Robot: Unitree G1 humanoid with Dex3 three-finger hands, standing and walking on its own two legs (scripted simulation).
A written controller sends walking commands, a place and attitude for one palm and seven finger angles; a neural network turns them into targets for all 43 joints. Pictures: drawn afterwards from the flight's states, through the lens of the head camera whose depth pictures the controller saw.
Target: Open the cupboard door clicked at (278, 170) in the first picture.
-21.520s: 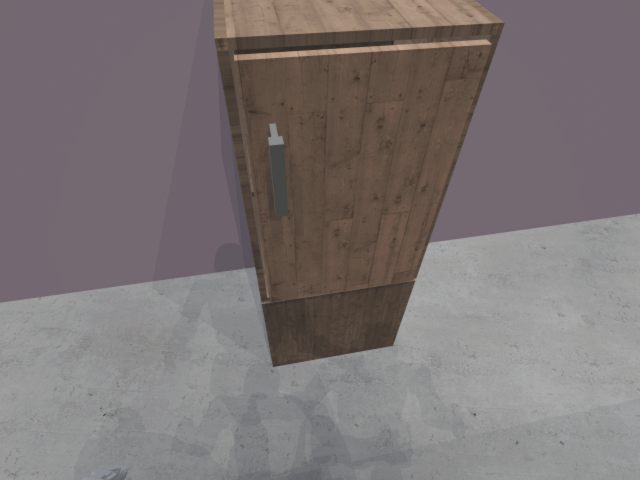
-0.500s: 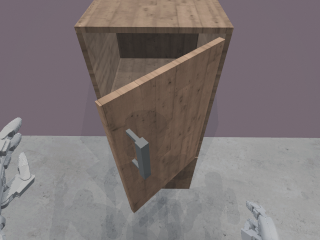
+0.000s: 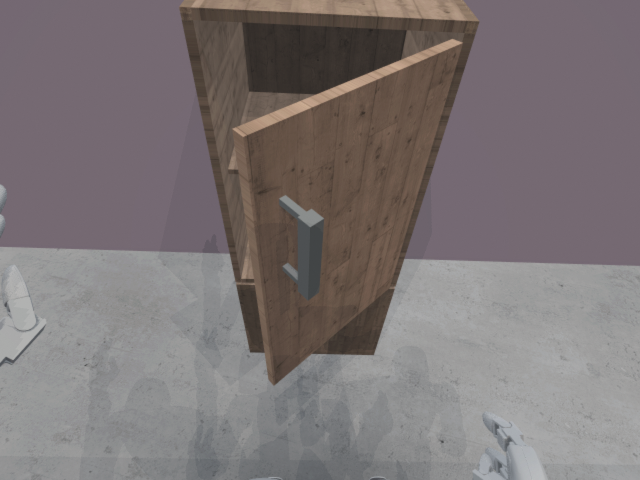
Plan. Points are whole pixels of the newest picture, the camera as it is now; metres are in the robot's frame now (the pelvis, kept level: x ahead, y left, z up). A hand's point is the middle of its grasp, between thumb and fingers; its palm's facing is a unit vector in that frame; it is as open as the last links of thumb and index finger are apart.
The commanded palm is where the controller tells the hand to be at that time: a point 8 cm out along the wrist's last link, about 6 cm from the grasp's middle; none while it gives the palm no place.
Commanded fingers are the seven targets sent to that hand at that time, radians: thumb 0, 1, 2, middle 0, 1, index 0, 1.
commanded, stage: step back with the hand held close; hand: left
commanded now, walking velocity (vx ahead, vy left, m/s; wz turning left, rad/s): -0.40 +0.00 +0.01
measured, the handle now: (298, 249) +0.37 +0.05 +0.10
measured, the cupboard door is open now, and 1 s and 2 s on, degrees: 43 43 43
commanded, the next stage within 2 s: stop stepping back and stand still in 0.50 s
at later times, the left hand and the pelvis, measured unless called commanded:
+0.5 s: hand out of the picture +0.13 +0.27 +0.18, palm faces +0.43 -0.77 -0.48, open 7.4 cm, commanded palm +0.05 +0.31 +0.20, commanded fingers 0.00 0.90 0.90 -0.20 -0.30 -0.20 -0.30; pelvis -0.07 +0.00 +0.01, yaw +4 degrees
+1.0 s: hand out of the picture +0.04 +0.26 +0.18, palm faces +0.40 -0.81 -0.43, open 7.4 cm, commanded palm -0.01 +0.29 +0.20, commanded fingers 0.00 0.90 0.90 -0.20 -0.30 -0.20 -0.30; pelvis -0.16 +0.00 +0.02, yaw -2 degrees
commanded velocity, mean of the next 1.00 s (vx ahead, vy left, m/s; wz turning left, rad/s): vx -0.15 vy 0.01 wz -0.02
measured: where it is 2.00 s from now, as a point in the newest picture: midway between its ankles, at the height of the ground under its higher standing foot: outside the picture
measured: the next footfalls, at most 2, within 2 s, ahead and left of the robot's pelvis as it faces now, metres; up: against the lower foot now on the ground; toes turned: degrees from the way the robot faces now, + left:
left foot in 0.50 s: -0.01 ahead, +0.12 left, +0.00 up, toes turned +3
right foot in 0.80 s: -0.16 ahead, -0.09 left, +0.00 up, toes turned +2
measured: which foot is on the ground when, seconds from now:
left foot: down 0.00-0.32, up 0.34-0.48, down 0.50-0.84, up 0.86-1.00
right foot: down 0.00-0.50, up 0.52-0.78, down 0.80-1.00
